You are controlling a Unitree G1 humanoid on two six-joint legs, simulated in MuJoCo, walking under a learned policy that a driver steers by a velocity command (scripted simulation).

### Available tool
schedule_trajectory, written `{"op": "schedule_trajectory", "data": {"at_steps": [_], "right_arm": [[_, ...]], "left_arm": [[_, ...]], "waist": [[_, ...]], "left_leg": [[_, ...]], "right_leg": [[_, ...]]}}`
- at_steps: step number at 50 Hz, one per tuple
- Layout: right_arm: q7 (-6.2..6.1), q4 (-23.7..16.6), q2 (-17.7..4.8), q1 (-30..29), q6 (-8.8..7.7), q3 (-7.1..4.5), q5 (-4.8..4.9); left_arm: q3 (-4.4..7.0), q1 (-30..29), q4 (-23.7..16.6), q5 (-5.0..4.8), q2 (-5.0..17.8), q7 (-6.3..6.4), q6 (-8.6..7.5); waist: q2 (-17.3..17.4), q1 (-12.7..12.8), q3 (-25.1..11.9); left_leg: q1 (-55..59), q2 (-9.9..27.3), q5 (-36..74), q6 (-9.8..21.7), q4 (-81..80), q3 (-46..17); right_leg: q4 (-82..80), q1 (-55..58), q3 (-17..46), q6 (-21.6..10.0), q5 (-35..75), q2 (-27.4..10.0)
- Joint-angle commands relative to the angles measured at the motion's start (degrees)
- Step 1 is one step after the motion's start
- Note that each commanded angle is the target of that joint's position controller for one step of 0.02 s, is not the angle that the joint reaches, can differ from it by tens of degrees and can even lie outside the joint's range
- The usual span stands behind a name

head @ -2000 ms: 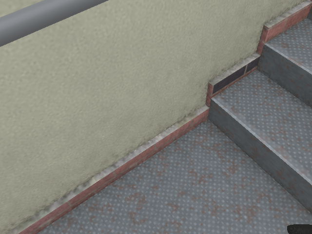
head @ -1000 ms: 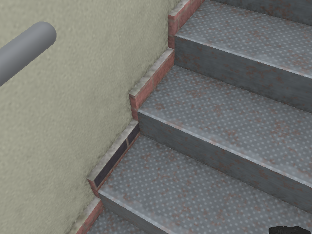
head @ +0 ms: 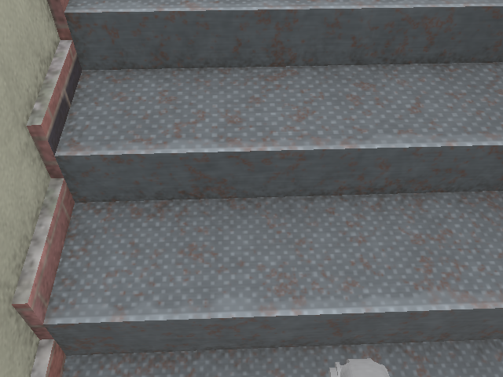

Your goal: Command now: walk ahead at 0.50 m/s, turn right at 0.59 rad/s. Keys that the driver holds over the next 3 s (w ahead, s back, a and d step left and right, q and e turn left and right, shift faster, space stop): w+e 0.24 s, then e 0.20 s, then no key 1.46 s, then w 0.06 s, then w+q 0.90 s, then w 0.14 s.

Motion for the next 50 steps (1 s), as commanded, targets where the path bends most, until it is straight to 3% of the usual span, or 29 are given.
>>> {"op": "schedule_trajectory", "data": {"at_steps": [1, 4, 5, 7, 8, 11, 13, 14, 15, 16, 17, 18, 20, 21, 23, 24, 25, 28, 31, 34, 35, 36, 37, 38, 39, 40, 42, 44, 50], "right_arm": [[0.0, 2.15, -0.01, 6.6, -1.48, 1.49, -2.86], [1.38, 5.16, 0.3, 12.4, -0.89, 2.64, -5.78], [2.28, 5.48, -0.97, 14.56, -0.68, 2.86, -6.06], [3.46, 3.04, -0.8, 10.43, 0.33, 2.96, -4.86], [3.75, 4.79, -0.81, 12.94, 0.78, 3.2, -4.11], [3.67, 4.13, -13.9, 11.32, -1.89, 0.85, -0.2], [2.99, 3.6, -21.72, 9.18, -2.36, -2.26, 2.71], [3.41, 2.78, -24.71, 6.74, -2.18, -3.83, 1.12], [4.0, 1.3, -21.4, 8.03, -1.79, -4.8, -1.09], [6.68, 1.41, -12.0, 15.91, -0.11, -3.82, -3.04], [6.7, -3.6, -13.53, 5.3, 0.85, -6.05, 2.32], [5.21, -7.8, -10.27, -1.69, 0.26, -5.79, 2.89], [2.13, -11.52, -5.26, -6.91, 0.37, -4.15, 0.29], [0.63, -13.57, -2.19, -7.48, 0.72, -2.76, 0.68], [-0.49, -15.6, -1.55, -6.45, 2.65, -1.35, 1.1], [-0.7, -16.04, -2.6, -5.51, 2.43, -1.56, 2.37], [-0.3, -17.78, -4.03, -8.55, 2.34, -1.35, 4.08], [-1.18, -26.74, -6.53, -22.33, 1.94, -0.29, 4.31], [-1.17, -31.73, -4.4, -28.85, 4.19, 1.74, 4.07], [-0.3, -29.64, -7.71, -19.45, 5.2, 0.75, 4.47], [-0.71, -28.11, -10.98, -15.96, 5.11, -0.69, 3.77], [-1.63, -25.28, -13.98, -6.94, 5.42, -2.35, 3.51], [-2.65, -22.66, -18.46, 0.86, 5.49, -4.18, 3.48], [-1.93, -22.78, -17.26, 7.51, 5.62, -4.9, 0.29], [-1.38, -20.56, -15.38, 5.38, 3.12, -3.98, 0.56], [-0.78, -20.37, -12.58, -1.81, 1.35, -2.87, 0.77], [-1.29, -19.01, -7.44, -12.82, 0.37, -1.9, 4.04], [-2.51, -19.79, -3.7, -17.91, -0.77, -0.81, 4.61], [-2.33, -23.59, -9.12, -19.4, -3.55, -1.0, 4.11]], "left_arm": [[-2.34, -8.1, -5.33, -0.79, -1.94, 0.35, 0.72], [-3.42, -13.37, -6.37, -1.72, -3.39, 1.54, -0.86], [-3.16, -16.91, -7.48, -1.22, -0.55, 1.19, -0.69], [-2.47, -19.14, -7.76, -1.49, 0.35, 1.09, 1.42], [-2.9, -24.2, -9.86, -0.2, -1.47, 0.67, 2.82], [-2.66, -22.39, -12.37, -0.48, -0.73, -2.18, 3.2], [-1.11, -10.13, -9.38, -0.94, 3.55, -1.75, 2.97], [0.57, 2.32, -4.62, -2.18, 6.62, -0.06, 1.29], [2.02, 19.09, 0.83, -0.45, 9.0, 3.18, 1.61], [1.73, 25.98, 5.06, 1.78, 12.56, 2.93, 2.23], [4.87, 29.99, 6.96, 4.16, 17.16, 2.31, 1.07], [5.1, 22.83, 8.18, 2.66, 16.22, 2.4, -1.22], [2.16, 6.13, 6.99, 0.2, 4.91, 1.63, -3.89], [0.1, 3.82, 9.35, 2.08, -0.56, 1.01, -4.06], [-1.07, 6.49, 11.35, 2.71, -3.59, 0.45, -5.36], [-0.79, 3.92, 9.96, 2.29, -2.49, 0.97, -6.56], [0.44, 8.26, 10.55, 3.71, 2.86, 2.28, -6.88], [0.89, 17.3, 12.57, 7.09, 8.75, 3.1, -6.64], [1.08, 12.77, 7.41, 2.54, 11.5, 1.49, -5.38], [4.8, 10.74, 3.24, 0.0, 20.04, 1.6, -7.3], [5.27, 9.9, 2.95, -0.69, 19.23, 1.33, -7.75], [5.46, 9.24, 2.72, -0.34, 16.48, 0.76, -7.55], [3.49, 16.73, 1.49, 2.6, 5.86, 0.72, -6.88], [4.81, 14.1, 2.23, 0.65, 7.82, -0.35, -3.95], [5.19, 11.99, 1.32, -1.07, 5.8, -0.41, -2.96], [4.74, 10.76, 1.95, -1.7, 4.72, 0.11, -3.74], [3.26, 10.63, 3.49, 1.38, 5.41, 1.8, -4.6], [1.84, 12.23, 3.91, 1.53, 4.67, 2.6, -3.68], [3.35, 14.58, 5.14, 2.44, 11.47, 0.37, -4.13]], "waist": [[7.25, -1.95, 2.9], [3.9, -2.94, 8.21], [1.57, -4.28, 6.69], [5.12, -2.73, 6.83], [6.85, -2.04, 5.83], [12.65, 5.64, 0.05], [15.9, 10.05, -0.14], [15.31, 12.9, -2.01], [7.38, 14.27, -14.3], [-8.71, 8.68, -32.0], [-2.32, 11.71, -21.04], [-2.17, 8.75, -8.67], [2.24, 0.88, -5.8], [3.45, -4.04, -4.42], [5.44, -7.15, -1.65], [1.83, -7.94, 0.55], [-2.26, -5.48, 0.51], [5.74, -1.84, 1.2], [-2.44, -3.99, 2.06], [-4.03, -8.28, -3.41], [-5.43, -9.02, -5.84], [-8.43, -10.03, -11.54], [10.53, -5.09, -28.92], [19.14, -13.13, -24.82], [17.14, -10.92, -10.33], [15.23, -7.09, 0.03], [2.31, -0.48, 0.57], [1.96, 2.72, -1.13], [4.7, 2.0, -0.78]], "left_leg": [[10.84, 14.94, 7.99, 8.42, -17.33, -13.05], [21.56, 16.4, 6.04, 8.03, -20.0, -12.54], [21.75, 17.01, 2.42, 8.29, -22.85, -12.46], [13.27, 17.82, 10.07, 7.84, -30.1, -7.2], [10.77, 18.62, 19.61, 7.26, -33.62, -5.65], [2.55, 18.2, 104.83, 6.11, -24.17, 2.15], [19.08, 19.3, 118.05, 2.52, -12.99, 0.1], [16.74, 18.96, 118.96, -0.11, -2.81, -0.89], [-0.04, 18.37, 94.79, -4.49, 18.73, -3.22], [-13.58, 1.37, 5.9, -8.74, 51.48, -8.04], [-23.89, -5.78, 11.13, -5.8, 73.86, -24.96], [-36.19, -5.6, 10.3, -4.34, 87.22, -25.24], [-44.55, -4.1, 7.26, 0.11, 93.52, -24.46], [-46.04, -2.54, 8.17, 2.45, 92.07, -22.66], [-49.46, 0.54, 0.17, 2.35, 84.9, -17.69], [-46.1, 1.3, -2.95, 2.06, 79.13, -16.51], [-44.54, -0.5, -7.23, 1.39, 87.45, -13.33], [-50.15, 2.55, -4.08, -0.28, 75.18, -13.23], [-33.08, 4.64, -1.02, -3.45, 56.87, -12.76], [-16.59, -1.08, 7.39, -5.5, 43.07, -6.02], [-14.97, -4.17, 4.51, -4.3, 32.87, -5.25], [-5.66, -3.77, 10.78, -0.69, 25.67, -10.29], [18.2, 9.73, 32.96, 15.63, 16.56, -36.86], [14.94, 19.03, 6.51, 21.6, -3.62, -64.97], [4.99, 16.66, -17.95, 15.94, -8.39, -66.09], [-4.91, 14.46, -26.43, 13.25, -7.81, -58.3], [-14.81, 11.0, -16.23, 10.92, -0.33, -41.77], [-19.05, 6.22, -13.85, 5.35, -1.89, -32.11], [-23.94, 4.69, -8.46, 3.46, 2.26, -21.65]], "right_leg": [[15.12, -15.77, -2.63, -3.14, -11.47, -0.29], [5.86, -29.52, -0.87, -5.99, -10.37, -0.14], [-1.92, -27.26, -3.32, -5.92, -4.48, -0.98], [-8.87, -17.93, -9.28, -4.01, -1.61, -3.26], [-11.37, -10.4, -13.14, -3.49, -2.56, -3.84], [-26.35, 26.18, -24.15, 0.21, -8.26, 4.78], [-50.43, 31.98, -24.43, 3.51, -15.08, 10.42], [-61.21, 46.49, -21.36, 3.83, -10.88, 12.1], [-64.47, 73.63, -3.88, -3.28, 16.32, 7.13], [-73.41, 92.19, 29.95, -20.81, 50.06, -8.13], [-87.29, 79.16, 37.57, -15.06, 41.61, -11.51], [-87.55, 69.52, 31.3, -11.24, 32.44, -11.13], [-86.89, 60.24, 22.58, -8.61, 21.72, -7.34], [-87.84, 54.78, 16.78, -6.76, 22.36, -5.94], [-90.67, 51.4, 7.57, -2.29, 24.17, -5.16], [-93.27, 46.04, 1.72, 0.71, 17.64, -1.73], [-94.79, 43.23, 0.61, 0.64, 16.82, -0.6], [-96.85, 47.32, 4.64, 2.73, 8.63, -3.66], [-107.91, 40.67, 8.68, 0.85, 13.29, -8.17], [-100.05, 50.7, 2.85, 2.04, 61.37, -8.26], [-94.74, 58.12, 2.75, 2.51, 70.16, -8.35], [-88.01, 60.33, 3.14, 3.57, 73.47, -8.01], [-72.91, 50.26, 3.76, 8.86, 35.24, -0.35], [-45.52, 35.78, 9.07, 12.92, -20.55, 11.22], [-31.0, 25.32, 14.81, 10.85, -15.91, 10.64], [-27.63, 19.54, 14.1, 9.3, -12.25, 9.17], [-23.78, 22.51, 6.51, 9.77, -9.7, 4.83], [-29.21, 28.0, 3.27, 12.98, -10.33, 1.5], [-34.72, 40.82, -1.15, 18.76, -4.49, -1.44]]}}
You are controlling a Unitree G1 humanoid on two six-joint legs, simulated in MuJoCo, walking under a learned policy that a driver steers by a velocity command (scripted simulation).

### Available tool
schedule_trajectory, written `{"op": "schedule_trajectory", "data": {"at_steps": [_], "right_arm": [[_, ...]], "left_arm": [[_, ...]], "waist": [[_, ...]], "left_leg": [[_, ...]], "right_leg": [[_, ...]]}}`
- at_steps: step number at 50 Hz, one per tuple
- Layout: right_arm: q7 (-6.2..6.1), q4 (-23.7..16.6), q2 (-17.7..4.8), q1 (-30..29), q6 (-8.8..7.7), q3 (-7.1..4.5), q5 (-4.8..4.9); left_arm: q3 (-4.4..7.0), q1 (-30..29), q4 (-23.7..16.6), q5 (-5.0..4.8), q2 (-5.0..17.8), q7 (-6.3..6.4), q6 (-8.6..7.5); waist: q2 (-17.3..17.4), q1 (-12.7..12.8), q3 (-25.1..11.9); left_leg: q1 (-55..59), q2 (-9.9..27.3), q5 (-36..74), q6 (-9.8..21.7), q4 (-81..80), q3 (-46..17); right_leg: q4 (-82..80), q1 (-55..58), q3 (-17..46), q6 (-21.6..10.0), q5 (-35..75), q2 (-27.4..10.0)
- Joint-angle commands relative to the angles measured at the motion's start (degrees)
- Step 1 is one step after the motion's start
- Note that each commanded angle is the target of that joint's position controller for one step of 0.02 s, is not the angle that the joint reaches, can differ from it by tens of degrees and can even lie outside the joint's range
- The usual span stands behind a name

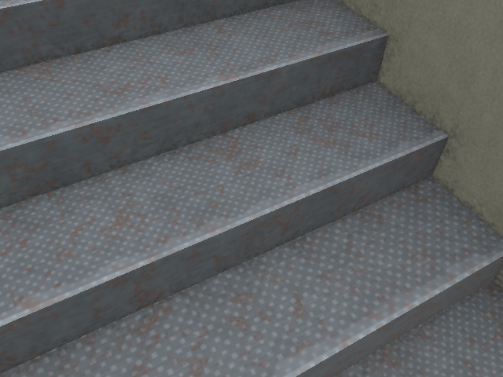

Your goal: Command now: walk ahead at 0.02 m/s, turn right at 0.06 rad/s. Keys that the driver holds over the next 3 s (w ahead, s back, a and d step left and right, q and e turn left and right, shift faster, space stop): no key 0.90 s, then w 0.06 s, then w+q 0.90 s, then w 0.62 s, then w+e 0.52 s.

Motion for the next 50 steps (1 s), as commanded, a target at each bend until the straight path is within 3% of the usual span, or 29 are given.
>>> {"op": "schedule_trajectory", "data": {"at_steps": [1, 3, 4, 5, 7, 8, 11, 12, 13, 14, 15, 16, 17, 19, 21, 22, 23, 24, 26, 28, 30, 32, 34, 38, 39, 45, 46, 49, 50], "right_arm": [[1.11, -9.32, -2.82, -14.21, -2.71, 0.98, -0.05], [2.11, -9.68, -1.82, -13.27, -2.55, 2.21, -0.07], [-3.11, -2.27, -2.66, -3.69, 1.02, -1.07, 0.34], [-5.38, -3.15, -4.75, -2.97, 3.17, -1.55, -0.61], [-6.81, -3.67, -4.53, -3.79, 6.66, -2.35, -1.65], [-6.85, -4.74, -3.35, -6.1, 7.43, -2.14, -1.49], [-7.91, -2.04, -3.82, -0.86, 10.72, -2.57, -1.07], [-7.47, -1.6, -1.16, -0.56, 11.29, -2.11, -0.5], [-7.34, -1.9, 2.19, -0.34, 10.98, -1.74, 0.42], [-6.37, -2.79, 3.98, -1.91, 10.25, -1.77, 1.86], [-5.11, -3.35, 4.71, -0.04, 7.82, -1.86, 3.55], [-4.85, -4.0, 3.9, -3.09, 6.34, -1.49, 4.18], [-5.43, -4.66, 3.35, -7.9, 6.06, -1.31, 2.91], [-4.97, -11.54, 4.4, -21.86, 7.24, 0.88, -0.13], [-4.48, -8.56, 2.87, -17.68, 8.9, 1.26, 1.39], [-4.87, -3.02, 3.59, -5.22, 8.7, 1.16, 2.53], [-5.25, -1.39, 2.5, 0.4, 8.33, 0.58, 2.54], [-5.57, -1.08, 1.81, -0.57, 8.72, 0.29, 1.69], [-6.68, -0.54, 1.76, -4.64, 9.99, 0.52, 0.83], [-7.67, -0.18, -0.41, -8.64, 10.94, 0.07, -0.46], [-6.89, 1.05, -0.46, -9.92, 9.02, -0.36, -2.28], [-5.75, 2.9, -0.57, -11.23, 6.75, -1.06, -1.65], [-5.88, 5.1, -1.56, -5.67, 5.66, -1.91, -1.86], [-6.56, 6.0, -1.21, -2.37, 4.78, -2.44, -1.51], [-6.95, 5.15, -1.67, -2.65, 4.58, -3.0, -1.57], [-7.43, 3.79, -4.48, -2.8, 3.27, -4.82, -2.33], [-7.21, 4.26, -5.35, -2.68, 2.94, -5.27, -3.23], [-8.11, 4.35, -5.12, -4.63, 3.01, -5.44, -2.97], [-2.49, -0.32, -4.41, -8.92, -0.16, -2.42, -3.14]], "left_arm": [[2.28, 12.05, 2.55, 0.9, 6.07, -0.39, -0.11], [2.43, 12.05, 2.23, 0.47, 5.27, -0.03, -0.17], [-0.73, 0.03, -3.99, -0.83, -4.09, 3.11, 4.04], [-1.32, -1.43, -4.84, -1.56, -3.88, 4.79, 5.77], [-1.19, 0.73, -4.1, -2.86, -3.21, 5.85, 6.82], [-0.56, 3.76, -1.83, -2.37, -1.68, 5.86, 6.83], [-0.81, 10.31, 3.19, -3.89, -4.24, 6.52, 6.61], [-1.03, 12.74, 5.33, -2.83, -4.01, 6.47, 6.33], [-1.53, 13.51, 7.51, -1.46, -4.26, 6.42, 5.53], [-0.99, 17.46, 8.63, -0.77, -0.16, 6.12, 4.59], [-0.2, 19.46, 8.29, -0.94, 3.53, 5.47, 3.34], [0.26, 21.95, 8.75, -1.11, 3.87, 5.53, 3.14], [0.06, 21.29, 8.93, -0.56, 3.03, 6.11, 3.57], [0.13, 10.17, 5.94, -0.25, 3.15, 9.07, 4.46], [-0.64, 9.88, 5.34, -1.1, 1.63, 10.02, 4.87], [-0.43, 14.25, 8.17, -2.81, 1.75, 8.48, 4.45], [0.02, 14.57, 8.5, -3.84, 2.85, 7.2, 3.97], [-0.06, 14.54, 7.61, -3.85, 1.67, 6.29, 4.05], [-1.02, 14.35, 7.69, -1.84, -2.19, 5.71, 5.91], [-1.93, 13.21, 6.94, -0.49, -5.65, 5.6, 7.76], [-1.07, 11.92, 5.93, -0.43, -5.07, 5.55, 8.77], [-1.16, 13.21, 4.84, -0.22, -6.37, 5.9, 7.93], [-0.72, 12.82, 4.7, -0.28, -5.65, 6.09, 6.32], [-0.45, 6.97, 2.13, -0.78, -5.32, 6.02, 5.95], [-0.34, 5.35, 1.89, 0.14, -5.24, 6.26, 6.11], [-0.48, 0.22, -1.46, 0.9, -5.46, 6.76, 6.15], [-0.53, 0.74, -1.67, 0.78, -5.54, 6.51, 6.46], [-0.92, -1.4, -3.42, 1.06, -4.98, 5.41, 6.75], [-1.04, 0.48, -3.63, 1.29, 2.13, 2.42, 4.47]], "waist": [[4.94, 8.4, -0.19], [5.75, 7.87, 1.04], [4.28, 6.3, 1.51], [5.49, 4.42, 2.66], [12.14, 3.36, 1.93], [10.97, 3.65, 2.08], [8.09, 4.34, 2.32], [2.36, 3.82, 3.45], [-4.61, 3.8, 4.31], [-10.27, 5.93, 2.04], [-14.64, 5.67, -1.86], [-11.59, 7.24, -4.01], [-8.45, 7.22, -1.89], [-11.13, 4.54, 9.81], [-7.15, 4.12, 7.46], [-7.08, 2.17, 0.1], [-6.17, 0.12, -2.67], [-0.83, 1.86, -3.61], [5.11, 4.74, 0.0], [11.58, 5.74, 5.52], [9.17, 5.92, 7.97], [5.97, 8.39, 7.73], [3.08, 6.87, 6.13], [7.5, 5.19, 3.52], [8.09, 4.46, 1.99], [8.32, 4.77, 2.66], [9.78, 5.58, 2.1], [10.67, 6.17, 4.52], [10.32, 3.84, 3.52]], "left_leg": [[-7.34, 7.69, -10.11, 5.39, -12.22, -14.33], [-6.79, 9.58, -9.61, 6.74, -7.17, -16.46], [-2.08, 12.59, -8.76, 9.49, -14.4, -21.99], [4.3, 13.77, -5.42, 10.37, -13.02, -25.49], [8.78, 13.49, -15.6, 10.27, -11.93, -28.29], [9.35, 13.0, -13.93, 9.49, -7.87, -26.87], [8.0, 7.8, 5.46, 6.6, 4.06, -16.92], [7.08, 3.43, 6.11, 5.29, 12.57, -10.88], [1.93, 0.54, -4.44, 4.12, 24.61, -6.04], [-15.83, -3.17, -22.98, 1.45, 43.1, -1.19], [-22.92, -4.27, -33.0, -0.41, 56.07, 3.32], [-26.24, -0.96, -33.5, -1.32, 58.28, 2.8], [-27.6, 1.26, -32.51, -1.86, 59.38, 3.19], [-25.71, 7.91, -34.32, -0.74, 39.29, -2.88], [-8.58, 3.41, -34.74, 1.62, 24.49, 1.14], [3.03, -0.25, -17.15, 3.21, 22.71, 4.76], [6.55, 0.01, -8.83, 4.97, 17.67, -1.14], [5.96, 1.87, -8.54, 6.42, 13.43, -7.62], [1.58, 5.21, -23.91, 7.81, -0.84, -18.31], [-6.28, 11.09, -35.66, 11.81, -17.36, -31.26], [-10.27, 14.55, -26.03, 15.51, -19.87, -35.29], [-8.02, 13.57, -13.95, 13.3, -13.57, -27.6], [1.82, 13.1, -3.47, 11.44, -8.97, -22.42], [10.38, 14.61, 4.42, 11.35, -7.96, -24.64], [12.15, 16.17, 4.83, 12.59, -7.42, -27.2], [10.05, 18.46, -6.1, 11.96, -7.92, -32.37], [9.5, 17.89, -13.81, 10.87, -8.34, -31.85], [4.2, 16.13, -29.1, 8.9, -8.88, -30.9], [-4.99, 15.91, -36.94, 10.12, -6.51, -28.44]], "right_leg": [[-4.34, 14.41, -2.64, 2.17, 2.57, -3.15], [-11.18, 17.0, -2.61, 2.96, 3.71, -4.43], [-21.56, 12.7, -13.43, -3.65, -2.97, 0.28], [-28.8, 10.87, -11.69, -5.45, -5.82, -1.3], [-42.54, 12.33, -11.13, -6.63, -18.55, -0.83], [-46.07, 14.87, -10.21, -6.96, -7.62, -1.49], [-79.66, 32.82, -15.5, -6.0, 14.11, -0.34], [-81.4, 35.21, -15.81, -4.7, 20.66, -0.46], [-82.35, 39.58, -13.36, -5.19, 33.84, -5.55], [-68.06, 52.75, -6.92, -8.23, 72.76, -13.01], [-55.86, 60.59, -8.86, -10.96, 101.26, -17.42], [-56.47, 63.0, -8.97, -13.53, 98.88, -19.55], [-59.6, 59.69, -8.73, -15.22, 82.79, -19.0], [-70.43, 45.18, -4.13, -16.34, 44.63, -18.85], [-72.71, 40.05, -7.22, -14.94, 50.43, -16.66], [-66.43, 41.42, -11.13, -13.21, 75.71, -14.55], [-61.06, 40.7, -13.12, -10.66, 82.4, -12.57], [-58.14, 39.36, -14.41, -9.13, 74.71, -9.93], [-53.94, 36.46, -15.26, -8.43, 44.85, -5.34], [-41.73, 32.8, -13.14, -7.83, 0.04, 1.83], [-17.75, 27.06, -4.41, -6.77, -17.74, 1.88], [-9.59, 22.11, -4.64, -5.93, -17.17, 2.64], [-7.8, 14.79, -8.04, -5.01, -15.38, 4.02], [-9.91, 8.52, -7.57, -4.31, -14.55, 2.63], [-6.15, 6.7, -7.45, -4.86, -13.48, 2.88], [0.81, -0.4, -4.82, -5.77, -11.55, 2.04], [0.86, -1.13, -4.74, -6.32, -12.46, 1.14], [-11.61, 1.33, -5.51, -6.04, -12.47, -1.45], [-7.99, 1.97, -5.25, -6.38, 2.05, -4.75]]}}
Over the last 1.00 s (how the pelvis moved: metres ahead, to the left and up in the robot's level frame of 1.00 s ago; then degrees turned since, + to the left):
0.46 0.01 0.28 -21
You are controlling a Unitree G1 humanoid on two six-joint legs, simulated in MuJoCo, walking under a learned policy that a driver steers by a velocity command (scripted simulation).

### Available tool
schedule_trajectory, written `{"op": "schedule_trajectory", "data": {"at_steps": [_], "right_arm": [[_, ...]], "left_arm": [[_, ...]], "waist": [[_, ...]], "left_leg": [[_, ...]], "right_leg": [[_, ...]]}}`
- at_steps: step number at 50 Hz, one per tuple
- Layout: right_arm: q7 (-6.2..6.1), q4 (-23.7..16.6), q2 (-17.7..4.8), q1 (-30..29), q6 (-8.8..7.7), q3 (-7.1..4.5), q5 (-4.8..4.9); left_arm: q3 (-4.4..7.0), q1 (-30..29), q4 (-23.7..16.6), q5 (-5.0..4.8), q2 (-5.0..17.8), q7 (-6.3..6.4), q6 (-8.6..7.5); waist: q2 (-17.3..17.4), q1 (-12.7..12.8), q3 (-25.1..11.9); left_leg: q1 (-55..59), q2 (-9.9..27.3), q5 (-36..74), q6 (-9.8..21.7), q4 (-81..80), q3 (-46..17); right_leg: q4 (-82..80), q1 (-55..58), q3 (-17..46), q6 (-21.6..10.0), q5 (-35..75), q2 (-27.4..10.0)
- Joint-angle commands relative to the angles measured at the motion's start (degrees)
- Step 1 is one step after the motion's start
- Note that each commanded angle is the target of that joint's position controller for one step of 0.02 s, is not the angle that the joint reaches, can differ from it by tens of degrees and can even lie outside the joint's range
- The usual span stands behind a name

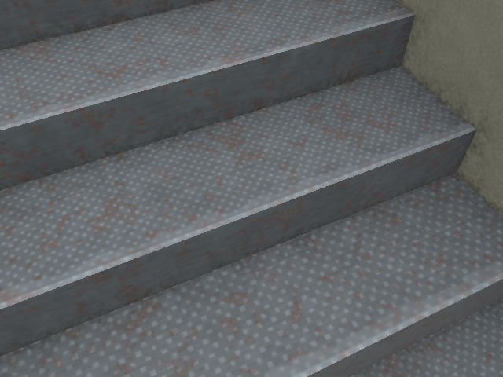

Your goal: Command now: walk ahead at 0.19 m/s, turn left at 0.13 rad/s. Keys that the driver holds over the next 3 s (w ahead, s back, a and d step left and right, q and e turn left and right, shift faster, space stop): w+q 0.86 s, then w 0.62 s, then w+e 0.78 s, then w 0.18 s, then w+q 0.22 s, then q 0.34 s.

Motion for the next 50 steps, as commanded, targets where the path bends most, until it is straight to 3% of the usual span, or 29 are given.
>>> {"op": "schedule_trajectory", "data": {"at_steps": [1, 3, 5, 6, 7, 8, 9, 11, 12, 15, 18, 21, 24, 25, 26, 27, 28, 30, 32, 35, 38, 41, 43, 44, 45, 46, 47, 48, 50], "right_arm": [[5.9, -10.58, -7.73, -15.63, -5.04, 0.87, 0.72], [7.46, -13.66, -9.03, -21.53, -4.63, 1.2, -0.17], [8.04, -11.46, -7.06, -12.83, -2.8, 2.16, 0.37], [9.51, -9.25, -3.82, -5.43, -0.94, 3.13, -1.57], [12.03, -7.47, 0.97, 6.47, -0.06, 2.97, 0.14], [12.22, -7.3, -2.46, 9.94, 1.0, 2.08, 3.76], [11.31, -9.28, -3.9, 0.72, 1.29, 1.89, 5.04], [9.16, -12.61, -6.21, -11.66, 0.76, 1.49, 2.22], [9.03, -12.82, -5.64, -14.96, 0.85, 1.77, 0.92], [9.79, -12.91, -4.52, -18.73, 2.06, 3.01, 1.5], [11.54, -15.08, -0.84, -21.37, 3.81, 4.6, 2.08], [13.8, -20.7, -4.58, -22.79, 7.37, 4.66, 4.6], [10.03, -16.49, -7.0, -7.33, 8.8, 4.07, 3.6], [8.07, -8.02, -9.94, 14.8, 9.62, 2.2, 2.48], [6.93, -0.29, -14.14, 29.36, 9.5, 1.47, 1.03], [8.9, -1.68, -12.37, 28.63, 7.64, 1.03, -1.2], [9.64, 2.45, -7.9, 25.69, 5.35, 1.82, -0.51], [11.15, 7.27, 3.0, 16.77, 1.82, 4.9, -0.16], [12.18, 10.07, 5.78, 9.93, 0.81, 6.15, -1.64], [10.45, 5.58, 0.55, 2.84, -1.84, 4.93, -3.1], [10.07, 10.85, -0.45, 14.65, -2.35, 5.09, -3.94], [11.78, 5.36, -6.71, 11.38, -4.1, 3.3, 1.94], [12.32, 3.07, -13.35, 6.98, -5.1, 0.86, 4.03], [12.39, 3.38, -14.32, 7.2, -5.26, -0.44, 3.28], [12.38, 5.54, -5.49, 14.05, -5.15, 0.77, -0.43], [13.83, 6.4, 2.34, 20.41, -4.25, 2.76, -3.54], [14.43, 8.84, -1.9, 12.79, -3.0, 0.71, -0.55], [13.49, 7.12, -1.83, 8.66, -2.97, 0.57, 1.43], [10.42, 3.98, -0.5, 1.47, -1.55, 1.42, 0.34]], "left_arm": [[1.47, 9.82, -0.45, 2.03, 9.21, -4.03, -3.66], [2.27, 15.67, 3.59, 2.92, 8.82, -4.02, -3.98], [2.8, 14.75, 5.42, -0.31, 7.21, -5.16, -4.83], [2.11, 18.76, 7.81, -1.24, 4.9, -6.53, -5.21], [2.92, 26.52, 8.88, -0.29, 13.12, -8.66, -5.82], [3.08, 27.12, 7.46, 3.18, 16.63, -11.19, -5.19], [2.42, 24.06, 8.3, 6.14, 15.36, -11.65, -5.29], [-0.36, 18.05, 5.86, 5.39, 10.02, -10.47, -5.3], [-0.86, 13.93, 4.65, 3.95, 9.63, -9.74, -4.2], [-2.26, 13.01, 6.32, 3.18, 7.51, -8.74, -3.74], [-2.58, 15.8, 8.5, 3.17, 7.47, -5.91, -5.87], [-0.13, 8.88, 8.0, 1.56, 20.62, -7.21, -7.19], [1.58, 13.64, 8.63, 2.98, 20.97, -7.67, -5.71], [1.81, 11.38, 6.44, 6.58, 17.73, -8.77, -4.65], [0.84, 11.96, 4.0, 9.16, 11.17, -11.19, -3.08], [1.46, 7.53, 2.66, 1.84, 11.12, -11.63, -3.07], [0.29, -0.74, -0.69, -0.89, 4.8, -9.24, -3.7], [-1.75, -6.76, -5.7, 3.38, 0.98, -5.11, -4.21], [-3.05, -5.55, -6.26, 1.98, -1.33, -3.9, -3.48], [-3.78, -11.95, -8.9, -2.55, -0.19, -3.77, -5.18], [-4.75, -23.09, -12.92, -1.36, 1.91, -2.25, -5.17], [-5.37, -37.23, -22.18, -0.56, -0.95, -2.24, -3.01], [-3.64, -21.58, -15.96, -1.46, 4.68, -3.27, -2.05], [-1.66, -13.34, -13.23, -1.55, 8.97, -2.51, -2.51], [-0.32, 4.4, -7.74, 0.03, 11.27, -1.97, -3.07], [0.16, 16.87, -2.87, 0.36, 13.58, -2.16, -3.36], [0.24, 19.23, 0.02, 0.77, 12.92, -1.74, -4.12], [1.04, 10.7, 2.02, -1.04, 14.39, -1.96, -5.89], [-1.87, 2.77, 5.24, -1.0, -0.18, -1.74, -6.45]], "waist": [[4.63, 5.4, -0.7], [-3.79, 9.97, 1.94], [-3.79, 8.77, 7.69], [-5.82, 6.44, 5.11], [-13.54, 2.32, -2.46], [-14.87, 1.92, -7.91], [-9.89, 1.07, -4.9], [-9.37, 0.93, -6.77], [-8.28, 0.76, -1.0], [-2.03, 0.94, 3.59], [-3.43, 1.2, 0.04], [-11.98, -6.14, -6.39], [-17.85, -6.51, -8.35], [-9.42, -10.61, -16.59], [9.91, -8.85, -29.09], [8.07, -11.48, -18.78], [4.2, -9.09, -5.38], [1.49, 0.09, -5.05], [-1.47, 5.79, -0.82], [4.23, 5.75, -0.76], [-2.41, 0.01, -2.26], [9.22, 2.51, -2.55], [9.48, 7.76, -7.24], [8.99, 9.09, -12.11], [-3.71, 9.59, -29.42], [-22.11, 10.73, -34.14], [-18.23, 14.67, -13.75], [-14.75, 9.29, -1.37], [2.08, 3.75, -5.88]], "left_leg": [[-14.13, 6.06, -16.58, 9.48, -20.41, -20.08], [-19.6, 2.07, -11.73, 8.86, -9.38, -12.67], [-16.63, -0.24, 7.61, 10.61, 5.74, -6.79], [-14.81, -2.3, 11.15, 10.13, 18.69, -7.16], [-28.86, -10.62, 3.66, 6.2, 43.16, -8.52], [-42.37, -13.71, 4.49, 2.09, 69.23, -12.82], [-52.56, -13.93, 13.09, 1.65, 80.97, -14.62], [-53.72, -11.33, 21.4, 5.62, 75.15, -8.65], [-55.23, -6.47, 23.63, 4.94, 69.63, -10.53], [-57.14, -3.01, 27.95, 5.59, 61.47, -8.94], [-49.66, -1.16, 26.62, 7.01, 46.53, 1.14], [-10.76, -8.13, 11.65, 5.1, 20.59, 14.25], [-4.73, -16.64, 14.15, 6.17, -12.76, 13.35], [22.3, -15.23, 32.01, 11.74, -14.27, -2.06], [45.47, -2.73, 53.86, 24.74, -29.17, -32.08], [36.37, 6.11, 32.6, 23.85, -43.99, -49.63], [30.61, 5.59, 21.85, 19.51, -40.16, -44.68], [27.85, 1.69, 25.67, 15.37, -37.95, -30.11], [16.55, 0.72, 24.05, 12.54, -41.23, -22.55], [-4.28, -4.17, 18.86, 10.26, -49.64, -15.07], [3.2, -2.05, 15.85, 9.11, -49.36, -21.34], [-15.05, 3.33, 52.65, 15.43, -63.97, -25.5], [10.65, 6.78, 104.68, 13.48, -50.67, -21.15], [21.13, 6.75, 115.95, 11.41, -39.83, -18.31], [12.28, 2.46, 99.07, 8.18, -16.15, -18.31], [-12.49, -10.66, 33.49, 6.3, 5.32, -18.35], [-26.51, -10.12, 37.07, 6.7, 33.84, -23.76], [-33.16, -8.57, 41.03, 6.65, 41.75, -18.57], [-30.78, -6.85, 42.75, 10.16, 45.71, -17.16]], "right_leg": [[-6.73, 10.41, -1.13, -1.4, 17.96, -5.22], [-30.63, 23.27, -7.4, -0.32, 23.91, -4.62], [-58.9, 29.58, -14.44, -2.11, 32.9, -1.37], [-63.43, 35.2, -10.31, -5.87, 36.62, -3.18], [-43.06, 46.05, 8.63, -21.03, 88.86, -19.46], [-44.68, 50.33, 20.48, -28.72, 98.1, -30.13], [-45.93, 46.27, 17.12, -23.77, 79.09, -28.27], [-52.18, 42.81, 8.0, -16.36, 47.71, -21.49], [-60.95, 37.42, 15.29, -19.78, 31.63, -26.87], [-68.63, 35.2, 10.7, -17.19, 22.93, -25.48], [-69.37, 37.17, -4.96, -9.85, 37.57, -17.64], [-68.22, 18.12, -12.48, -14.45, 113.93, -19.11], [-47.73, 43.33, -11.47, -13.02, 132.74, -19.77], [-26.08, 21.22, -9.16, -10.38, 124.48, -17.39], [2.28, 0.28, -5.31, -5.89, 40.41, -4.57], [27.19, -16.21, 8.15, -7.25, 18.7, 5.64], [40.43, -31.93, 11.26, -9.19, 18.13, 5.88], [44.34, -40.89, 11.05, -12.17, 10.26, 3.53], [47.68, -42.77, 5.53, -13.71, 7.08, -0.47], [42.41, -28.74, -2.54, -10.19, 2.58, -1.61], [28.27, -34.11, -1.01, -8.03, 1.39, -3.58], [4.76, 4.05, -13.98, -0.31, -12.33, 0.48], [-8.46, 2.52, -12.95, -0.45, -3.68, 5.46], [-19.42, 5.98, -8.27, -3.03, -3.62, 6.3], [-22.2, 31.19, 12.72, -13.55, 21.84, -2.23], [-47.82, 47.57, 49.49, -25.58, -0.74, -17.92], [-56.84, 33.45, 59.0, -19.81, -37.54, -16.45], [-54.14, 21.6, 49.39, -17.22, -39.03, -15.52], [-52.28, 16.23, 33.38, -15.66, -16.5, -15.61]]}}
Over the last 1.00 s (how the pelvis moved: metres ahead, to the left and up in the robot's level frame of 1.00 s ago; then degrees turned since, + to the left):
0.06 -0.09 -0.04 0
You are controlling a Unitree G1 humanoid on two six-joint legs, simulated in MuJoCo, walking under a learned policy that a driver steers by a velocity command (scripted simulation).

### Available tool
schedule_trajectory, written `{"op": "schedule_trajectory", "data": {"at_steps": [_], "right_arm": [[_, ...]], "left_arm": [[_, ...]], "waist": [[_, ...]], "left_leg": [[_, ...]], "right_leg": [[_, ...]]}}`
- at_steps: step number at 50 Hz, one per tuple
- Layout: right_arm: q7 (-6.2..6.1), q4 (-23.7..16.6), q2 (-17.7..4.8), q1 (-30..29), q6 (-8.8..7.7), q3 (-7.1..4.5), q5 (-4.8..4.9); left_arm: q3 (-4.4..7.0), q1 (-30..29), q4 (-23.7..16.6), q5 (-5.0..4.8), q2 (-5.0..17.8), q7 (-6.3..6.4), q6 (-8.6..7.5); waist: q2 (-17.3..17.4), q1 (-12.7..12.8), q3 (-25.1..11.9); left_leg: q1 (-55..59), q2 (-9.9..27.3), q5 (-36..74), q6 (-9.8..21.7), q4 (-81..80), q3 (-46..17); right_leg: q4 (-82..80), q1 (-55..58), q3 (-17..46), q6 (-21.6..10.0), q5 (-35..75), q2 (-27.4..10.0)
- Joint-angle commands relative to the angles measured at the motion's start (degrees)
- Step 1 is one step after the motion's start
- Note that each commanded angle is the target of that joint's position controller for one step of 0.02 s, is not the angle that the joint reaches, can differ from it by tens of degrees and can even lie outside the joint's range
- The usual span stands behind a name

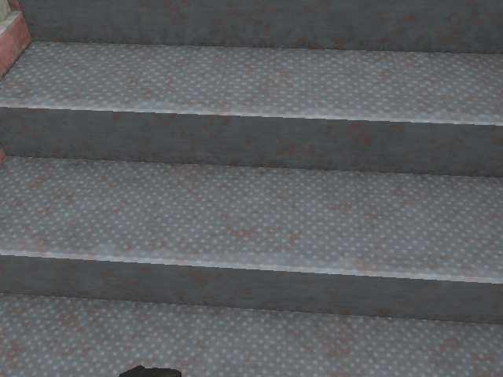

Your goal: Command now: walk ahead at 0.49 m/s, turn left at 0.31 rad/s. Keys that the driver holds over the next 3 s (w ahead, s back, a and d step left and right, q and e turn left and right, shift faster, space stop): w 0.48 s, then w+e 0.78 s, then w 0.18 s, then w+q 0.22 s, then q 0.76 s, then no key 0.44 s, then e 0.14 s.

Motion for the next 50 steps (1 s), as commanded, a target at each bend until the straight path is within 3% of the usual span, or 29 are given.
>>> {"op": "schedule_trajectory", "data": {"at_steps": [1, 2, 6, 9, 13, 14, 15, 17, 18, 20, 22, 23, 24, 25, 26, 27, 29, 30, 32, 33, 36, 37, 40, 42, 44, 46, 47, 48, 50], "right_arm": [[-2.24, -4.61, 2.4, -3.42, 1.79, 1.06, 0.26], [-2.36, -4.95, 4.11, -3.85, 2.83, 1.53, 0.53], [-1.09, -7.33, 3.2, -10.19, 3.08, 2.97, 1.2], [-0.89, -7.88, 3.46, -14.49, 3.35, 4.2, 0.87], [-3.03, -14.47, 3.06, -26.95, 3.58, 6.12, 1.56], [-3.47, -17.47, 0.62, -32.31, 4.29, 5.52, 1.78], [-3.63, -18.55, 0.5, -35.29, 5.2, 5.43, 1.41], [-2.73, -22.14, 4.02, -44.25, 8.17, 6.39, 0.2], [-1.96, -20.71, 5.44, -40.78, 8.53, 6.31, -0.32], [-0.81, -21.22, 6.32, -38.35, 9.7, 6.32, -0.22], [-0.33, -21.41, 3.39, -35.09, 8.49, 4.82, 0.69], [-0.87, -21.11, 2.6, -30.72, 7.53, 4.33, 1.1], [-1.9, -18.33, -0.31, -20.01, 6.59, 3.19, 0.23], [-2.48, -15.11, -2.61, -10.47, 6.5, 2.97, 1.64], [-3.68, -8.96, -5.13, 5.06, 7.03, 1.48, -0.66], [-4.32, -5.79, -9.86, 12.39, 5.71, -1.0, -1.65], [-4.83, -2.32, -5.67, 3.66, 2.87, -0.45, -0.07], [-3.93, -1.24, -0.32, -1.14, 3.09, 0.79, 0.47], [-2.95, -0.53, 8.91, -10.19, 3.52, 3.78, -0.26], [-2.9, 0.24, 9.76, -11.03, 2.96, 4.08, -1.01], [-4.52, -0.85, 8.97, -14.39, 1.13, 3.88, -1.98], [-4.84, 0.7, 7.84, -9.87, 0.96, 3.94, -3.39], [-4.75, 6.55, 5.94, 3.57, 1.59, 4.82, -6.13], [-4.01, 8.31, 4.38, 9.6, 1.33, 5.2, -7.25], [-3.72, 8.92, 3.94, 15.17, 1.02, 5.28, -7.32], [-2.14, 5.02, 3.02, 9.31, 0.97, 5.26, -3.24], [-2.02, 4.28, 0.51, 9.85, 0.16, 4.99, -2.12], [-1.71, 6.04, -3.72, 11.47, -0.92, 4.05, -2.08], [-1.72, 4.38, -10.15, 9.68, -2.1, 1.93, -0.68]], "left_arm": [[0.67, 10.45, 9.99, -0.21, -3.08, 0.7, -0.11], [0.43, 8.83, 11.11, -0.66, -4.45, 0.75, -0.14], [1.4, 14.66, 15.54, 2.75, -2.73, -1.0, -1.41], [0.78, 21.72, 18.64, 3.91, -1.37, -0.64, -1.38], [-0.39, 31.76, 23.45, 6.35, -1.61, -0.58, -1.61], [-0.74, 34.44, 24.13, 6.89, -0.66, -1.42, -1.83], [-1.02, 36.96, 24.84, 6.72, -1.07, -1.76, -2.01], [-1.68, 36.86, 23.47, 3.95, -1.74, -3.38, -1.87], [-1.96, 32.87, 20.66, 2.0, -1.57, -3.62, -2.51], [-0.95, 34.02, 20.86, 0.3, 4.75, -3.82, -3.73], [1.41, 35.11, 21.03, -0.37, 10.86, -3.74, -4.56], [2.69, 35.21, 21.52, 0.7, 13.26, -4.08, -4.39], [3.04, 35.13, 19.71, 2.6, 10.77, -4.14, -4.88], [2.43, 37.01, 19.09, 3.55, 7.29, -4.93, -4.81], [2.35, 31.71, 18.29, 2.59, 2.99, -5.78, -3.59], [3.56, 27.65, 18.99, -0.8, 2.26, -6.33, -2.79], [4.66, 20.86, 17.24, -0.95, 0.81, -4.39, -3.76], [4.35, 15.89, 15.0, -1.23, 1.01, -3.87, -3.57], [2.99, 14.48, 12.96, -1.86, -2.16, -3.65, -1.73], [2.64, 14.93, 12.5, -1.09, -2.26, -3.66, -0.64], [1.96, 12.53, 11.78, -1.49, -2.55, -4.66, 0.16], [1.34, 8.77, 10.64, -1.92, -2.34, -4.94, 0.21], [-0.28, -3.73, 3.34, -1.97, -0.71, -3.5, 0.74], [-0.47, -10.19, -0.51, -2.26, 1.96, -2.19, 0.98], [-0.45, -14.93, -2.54, -1.92, 1.66, -1.88, 2.5], [-1.01, -21.43, -4.76, -0.5, -0.86, -3.46, 5.2], [-0.97, -19.26, -4.8, -0.71, -2.27, -4.02, 5.63], [-0.84, -17.99, -6.27, -1.85, -2.01, -4.53, 5.95], [1.42, -6.04, -3.18, -2.45, 2.97, -3.95, 4.78]], "waist": [[0.85, -1.34, 1.75], [-1.62, -2.99, 2.9], [-1.8, -3.86, 5.84], [-6.26, -1.85, 5.99], [-4.27, 1.39, 9.84], [-3.6, 2.89, 8.8], [-5.6, 4.15, 9.57], [-8.67, 4.8, 10.22], [-10.14, 2.36, 10.15], [-13.29, -0.59, 6.91], [-15.08, -3.05, 5.49], [-17.62, -3.84, 1.78], [-12.11, -5.46, -7.57], [-4.48, -6.94, -14.79], [4.59, -12.56, -13.52], [5.33, -13.95, -7.08], [1.92, -7.62, 2.6], [-2.74, -4.6, 2.01], [-7.42, 1.47, 2.49], [-7.38, 3.93, 3.42], [-3.69, 6.24, 6.77], [-0.11, 4.4, 7.05], [-2.55, 0.54, 8.92], [-4.65, -1.6, 6.92], [0.19, -4.13, 7.61], [0.55, -3.24, 10.45], [2.77, -1.18, 10.01], [4.82, 1.78, 8.69], [7.18, 6.24, 5.57]], "left_leg": [[-27.12, 4.13, 6.27, 4.51, 21.04, -3.64], [-29.23, 4.42, 4.25, 5.11, 22.21, -3.56], [-39.66, 6.11, 0.63, 6.15, 24.14, 3.88], [-46.84, 7.45, -2.24, 6.07, 33.54, 8.48], [-60.04, 9.88, -4.12, 8.03, 25.31, 8.36], [-57.32, 10.32, 0.24, 6.44, 14.83, 10.62], [-55.64, 11.81, 2.02, 5.43, 10.82, 13.44], [-40.63, 14.21, -7.91, 3.26, 2.59, 21.04], [-29.64, 13.15, -10.92, 2.2, -1.41, 22.56], [-16.25, 8.21, -15.04, 0.84, -6.34, 25.98], [-10.42, 3.21, -26.73, 0.54, -22.35, 28.06], [-2.83, 2.67, -23.92, 1.84, -27.02, 26.32], [20.03, 5.72, -0.62, 5.78, -24.63, 18.55], [38.9, 10.63, -11.53, 9.77, -36.9, 0.77], [48.05, 18.33, -17.4, 12.63, -55.61, -18.95], [38.99, 23.54, -26.2, 12.99, -65.56, -34.25], [22.39, 23.03, -22.87, 10.56, -64.95, -23.24], [21.57, 23.99, -13.89, 9.62, -64.37, -18.02], [16.23, 23.31, -7.41, 5.04, -66.15, -5.68], [15.32, 21.86, -4.99, 3.3, -67.22, 0.97], [8.12, 17.49, -7.04, 2.31, -73.97, 16.75], [9.95, 17.64, -7.49, 3.65, -76.17, 16.62], [26.09, 19.49, -4.78, 2.39, -77.42, 17.96], [33.96, 20.02, -7.02, 1.34, -79.05, 19.51], [36.74, 20.84, -3.73, 2.7, -82.63, 20.73], [21.28, 22.49, 7.3, 4.7, -91.2, 26.22], [21.32, 23.46, 24.64, 4.4, -88.86, 27.53], [23.27, 24.73, 54.8, 5.36, -84.88, 29.03], [39.15, 25.5, 76.39, 3.39, -74.27, 29.73]], "right_leg": [[-37.75, 22.85, 36.46, -9.28, 1.48, -15.44], [-39.32, 21.94, 31.15, -7.89, 7.55, -13.43], [-42.48, 23.49, 13.35, -7.0, 12.35, -8.43], [-45.82, 26.26, 13.83, -9.38, 9.25, -9.38], [-49.62, 41.44, 16.18, -9.47, 13.25, -13.56], [-52.1, 41.71, 14.8, -9.45, 12.77, -13.99], [-53.81, 41.18, 14.35, -10.23, 14.68, -14.08], [-61.96, 32.1, 10.54, -10.71, 22.29, -15.91], [-60.92, 28.34, 6.45, -9.79, 30.93, -15.1], [-56.57, 30.53, 2.91, -11.46, 63.27, -16.14], [-50.18, 45.43, 2.85, -10.92, 91.34, -17.56], [-44.95, 49.03, 1.27, -9.39, 104.27, -17.15], [-32.76, 37.24, 2.82, -5.07, 101.74, -14.46], [-21.16, 19.61, 8.33, -4.03, 80.62, -9.12], [-5.84, 4.86, 12.58, -1.9, 30.33, -1.15], [24.44, -2.76, 21.85, -1.63, 25.1, 2.18], [49.6, -9.22, 24.53, -3.98, 27.32, 2.5], [57.29, -14.37, 23.72, -7.21, 27.29, 3.17], [58.11, -18.15, 23.7, -12.47, 26.53, 0.4], [56.35, -19.69, 21.78, -13.35, 26.78, -1.0], [54.59, -17.87, 15.73, -12.53, 22.36, -3.47], [64.09, -21.92, 13.1, -12.33, 19.13, -3.17], [63.9, -39.59, 14.32, -15.26, 13.27, -2.7], [46.18, -41.16, 12.8, -14.24, 20.19, -5.05], [38.28, -39.98, 7.78, -12.03, 23.54, -6.17], [24.39, -17.62, -2.48, -8.63, 10.96, -6.36], [24.14, -10.33, -2.77, -6.56, 8.31, -3.58], [21.62, -3.74, -4.47, -7.0, 11.41, -0.29], [1.35, 3.07, -4.98, -6.23, 7.95, 6.17]]}}
Over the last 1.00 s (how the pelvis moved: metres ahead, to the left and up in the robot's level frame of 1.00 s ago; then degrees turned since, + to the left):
0.42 -0.07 0.16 27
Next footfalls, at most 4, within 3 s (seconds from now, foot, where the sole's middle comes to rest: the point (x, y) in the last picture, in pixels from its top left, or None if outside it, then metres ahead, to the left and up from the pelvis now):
0.46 left None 0.44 0.14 -0.53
1.00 right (320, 225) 0.75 -0.11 -0.36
1.52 left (277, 86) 1.07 -0.02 -0.20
2.18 right None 1.33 -0.31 -0.04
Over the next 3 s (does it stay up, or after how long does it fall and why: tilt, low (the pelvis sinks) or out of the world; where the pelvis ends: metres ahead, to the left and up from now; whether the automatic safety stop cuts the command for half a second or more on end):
stays up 1.14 -0.20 0.64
